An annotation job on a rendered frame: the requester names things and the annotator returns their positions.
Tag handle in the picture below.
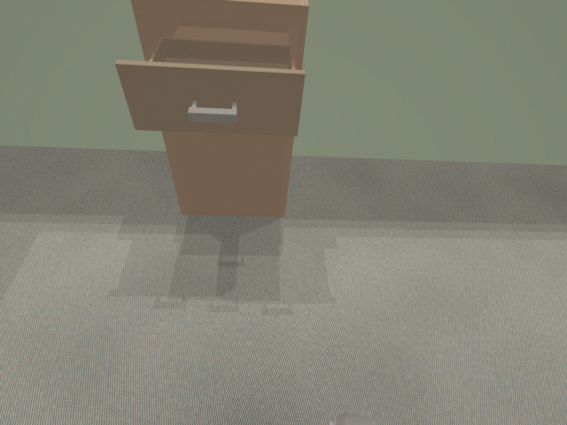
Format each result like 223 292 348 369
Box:
188 101 237 123

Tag drawer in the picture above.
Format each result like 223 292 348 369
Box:
115 37 305 136

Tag cabinet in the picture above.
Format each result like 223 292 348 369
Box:
131 0 309 217

